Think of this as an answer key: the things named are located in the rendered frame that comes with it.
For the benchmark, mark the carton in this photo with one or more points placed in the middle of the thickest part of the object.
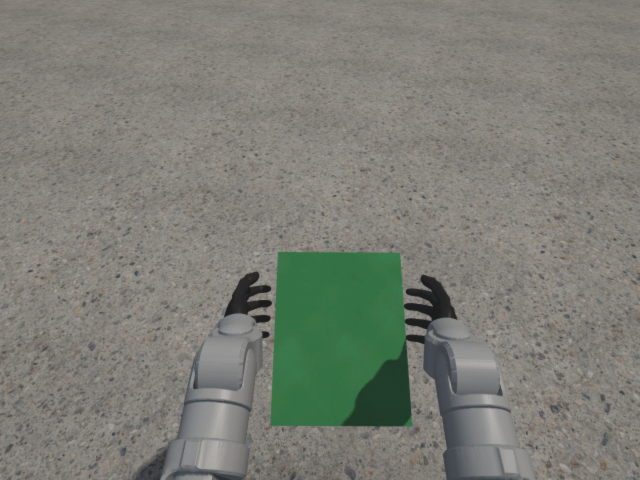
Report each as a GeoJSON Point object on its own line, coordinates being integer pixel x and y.
{"type": "Point", "coordinates": [340, 352]}

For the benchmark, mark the right robot hand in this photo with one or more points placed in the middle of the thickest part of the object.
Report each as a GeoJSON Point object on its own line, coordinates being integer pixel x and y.
{"type": "Point", "coordinates": [441, 308]}

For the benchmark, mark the left robot hand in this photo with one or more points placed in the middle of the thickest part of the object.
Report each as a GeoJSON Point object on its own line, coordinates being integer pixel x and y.
{"type": "Point", "coordinates": [243, 291]}

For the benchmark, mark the robot left forearm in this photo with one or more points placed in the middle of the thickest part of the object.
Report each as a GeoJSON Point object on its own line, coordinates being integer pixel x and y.
{"type": "Point", "coordinates": [211, 441]}

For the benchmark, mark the robot right forearm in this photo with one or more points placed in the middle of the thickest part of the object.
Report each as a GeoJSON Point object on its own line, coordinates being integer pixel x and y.
{"type": "Point", "coordinates": [480, 435]}

